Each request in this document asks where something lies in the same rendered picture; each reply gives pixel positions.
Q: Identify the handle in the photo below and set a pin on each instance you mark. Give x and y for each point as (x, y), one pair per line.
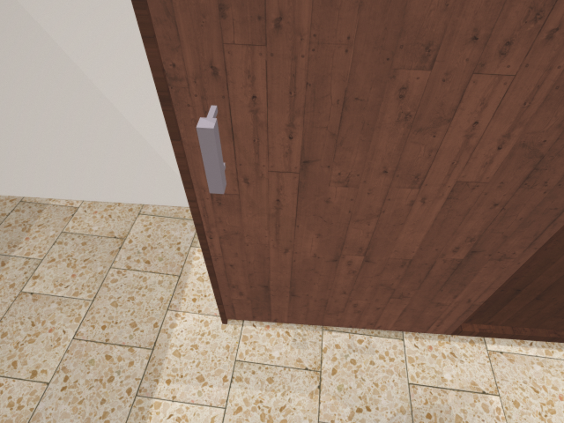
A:
(208, 136)

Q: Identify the wardrobe door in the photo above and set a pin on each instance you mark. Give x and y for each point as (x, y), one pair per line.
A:
(389, 163)
(533, 297)

